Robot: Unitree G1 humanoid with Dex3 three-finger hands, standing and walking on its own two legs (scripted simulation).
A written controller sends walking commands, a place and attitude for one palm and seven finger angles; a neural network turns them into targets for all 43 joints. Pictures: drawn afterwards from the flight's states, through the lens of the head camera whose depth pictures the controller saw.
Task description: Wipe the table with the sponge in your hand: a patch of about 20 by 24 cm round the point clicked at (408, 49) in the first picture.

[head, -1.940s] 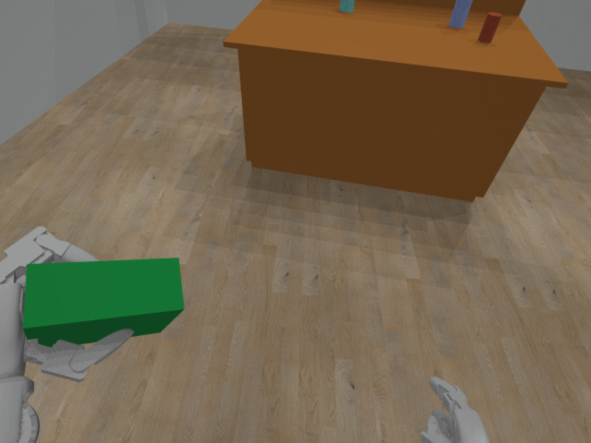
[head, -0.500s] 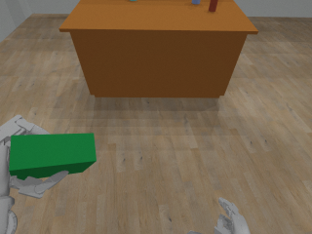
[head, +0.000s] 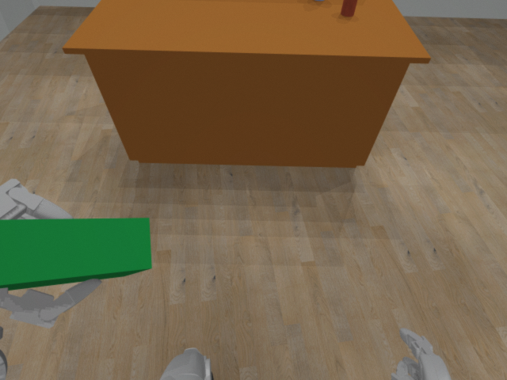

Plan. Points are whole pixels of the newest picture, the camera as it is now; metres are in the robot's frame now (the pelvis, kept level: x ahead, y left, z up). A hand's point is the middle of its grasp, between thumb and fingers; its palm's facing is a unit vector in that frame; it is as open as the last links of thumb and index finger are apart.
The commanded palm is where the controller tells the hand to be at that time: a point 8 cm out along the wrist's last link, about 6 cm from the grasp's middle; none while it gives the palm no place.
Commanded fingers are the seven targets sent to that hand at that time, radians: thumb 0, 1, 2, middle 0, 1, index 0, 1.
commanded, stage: walk to a spot facing it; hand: left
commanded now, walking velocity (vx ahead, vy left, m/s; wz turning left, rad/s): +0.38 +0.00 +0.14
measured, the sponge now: (97, 252) +0.23 +0.19 +0.16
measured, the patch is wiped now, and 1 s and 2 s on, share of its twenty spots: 0.00 0.00 0.00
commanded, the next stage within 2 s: turn to face it in 1.16 s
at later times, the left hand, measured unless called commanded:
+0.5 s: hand (108, 155) +0.35 +0.22 +0.18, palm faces +0.47 -0.73 -0.50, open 9.8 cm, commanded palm +0.31 +0.25 +0.18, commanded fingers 0.00 0.10 1.30 -1.20 -1.60 -1.20 -1.60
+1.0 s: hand (113, 104) +0.48 +0.26 +0.17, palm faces +0.56 -0.72 -0.40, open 9.8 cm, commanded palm +0.40 +0.28 +0.18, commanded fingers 0.00 0.10 1.30 -1.20 -1.60 -1.20 -1.60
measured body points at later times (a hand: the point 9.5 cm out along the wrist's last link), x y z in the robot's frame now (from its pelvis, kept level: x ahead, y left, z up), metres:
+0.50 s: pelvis +0.16 -0.03 -0.01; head +0.18 -0.06 +0.43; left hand +0.32 +0.25 +0.21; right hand +0.32 -0.22 -0.13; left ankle +0.13 +0.13 -0.74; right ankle +0.21 -0.15 -0.74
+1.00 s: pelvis +0.30 -0.02 -0.02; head +0.32 +0.00 +0.42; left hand +0.44 +0.29 +0.19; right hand +0.51 -0.23 -0.10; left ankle +0.35 +0.08 -0.74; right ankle +0.24 -0.15 -0.67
